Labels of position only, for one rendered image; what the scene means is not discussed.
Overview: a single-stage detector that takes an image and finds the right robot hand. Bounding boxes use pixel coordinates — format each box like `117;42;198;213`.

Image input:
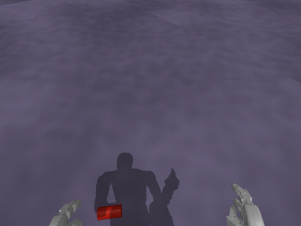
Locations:
226;183;265;226

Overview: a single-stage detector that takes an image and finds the left robot hand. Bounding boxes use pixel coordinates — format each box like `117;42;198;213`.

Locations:
49;199;82;226

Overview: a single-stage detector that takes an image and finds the can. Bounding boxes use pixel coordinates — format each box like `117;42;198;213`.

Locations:
97;204;122;220

